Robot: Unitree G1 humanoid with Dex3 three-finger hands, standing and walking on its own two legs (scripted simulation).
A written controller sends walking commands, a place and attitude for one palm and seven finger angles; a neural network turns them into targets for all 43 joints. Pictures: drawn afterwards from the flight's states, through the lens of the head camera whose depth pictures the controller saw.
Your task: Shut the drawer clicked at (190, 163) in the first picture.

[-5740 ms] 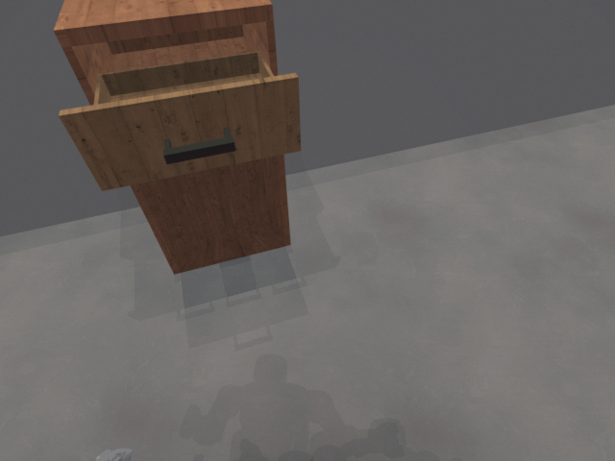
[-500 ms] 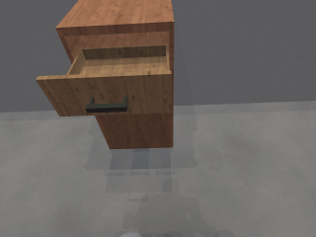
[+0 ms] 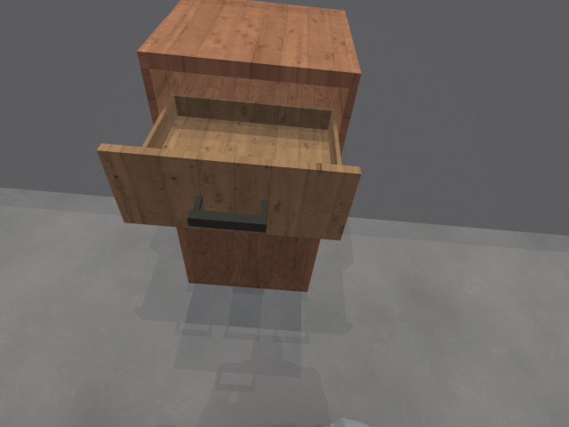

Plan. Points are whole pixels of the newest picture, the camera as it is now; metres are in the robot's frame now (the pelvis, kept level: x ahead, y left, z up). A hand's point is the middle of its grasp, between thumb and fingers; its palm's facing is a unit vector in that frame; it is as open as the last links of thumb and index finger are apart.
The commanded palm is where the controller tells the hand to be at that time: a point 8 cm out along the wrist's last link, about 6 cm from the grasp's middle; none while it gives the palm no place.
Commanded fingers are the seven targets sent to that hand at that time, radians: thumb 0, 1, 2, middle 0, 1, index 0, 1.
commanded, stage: take the last steps up to it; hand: left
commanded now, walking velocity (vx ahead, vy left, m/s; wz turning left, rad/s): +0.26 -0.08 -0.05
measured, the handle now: (229, 212) +0.46 +0.14 +0.02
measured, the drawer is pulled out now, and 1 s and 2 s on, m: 0.30 0.30 0.30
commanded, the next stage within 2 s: come to a stop and stand still in 0.28 s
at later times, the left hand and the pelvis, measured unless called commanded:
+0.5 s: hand (235, 381) +0.24 +0.09 -0.17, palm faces +0.05 -0.97 -0.23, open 7.1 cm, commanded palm none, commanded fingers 0.00 0.90 0.90 -0.20 -0.30 -0.20 -0.30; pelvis +0.14 -0.09 -0.01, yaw +0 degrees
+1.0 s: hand out of the picture +0.10 +0.19 -0.18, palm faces +0.08 -0.95 -0.30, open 7.4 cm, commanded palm none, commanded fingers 0.00 0.90 0.90 -0.20 -0.30 -0.20 -0.30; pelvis +0.10 -0.01 -0.02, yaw -1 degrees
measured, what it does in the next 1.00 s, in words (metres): steps on the spot: right foot, then left foot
